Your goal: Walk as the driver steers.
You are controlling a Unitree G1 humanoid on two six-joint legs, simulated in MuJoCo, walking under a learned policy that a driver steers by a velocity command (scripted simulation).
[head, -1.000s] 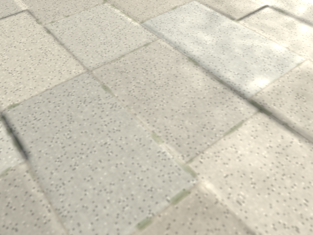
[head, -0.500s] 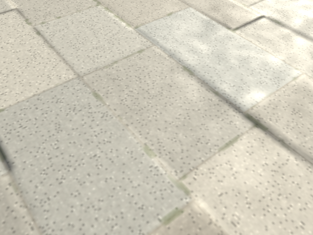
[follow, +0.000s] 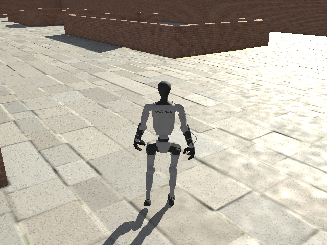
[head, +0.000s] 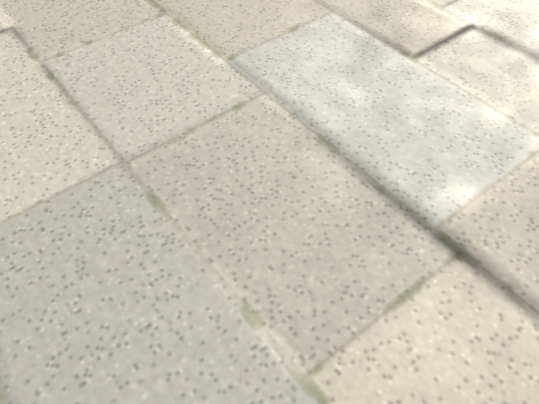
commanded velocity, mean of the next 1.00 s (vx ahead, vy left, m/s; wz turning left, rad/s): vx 0.49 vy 0.00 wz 0.00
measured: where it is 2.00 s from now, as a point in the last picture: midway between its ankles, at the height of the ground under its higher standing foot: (265, 282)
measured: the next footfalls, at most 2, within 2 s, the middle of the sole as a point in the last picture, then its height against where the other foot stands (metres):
left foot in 0.42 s outside the picture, level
right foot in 0.94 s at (311, 316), level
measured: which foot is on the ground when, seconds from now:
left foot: up 0.00-0.40, down 0.42-0.96, up 0.98-1.00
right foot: down 0.00-0.44, up 0.46-0.92, down 0.94-1.00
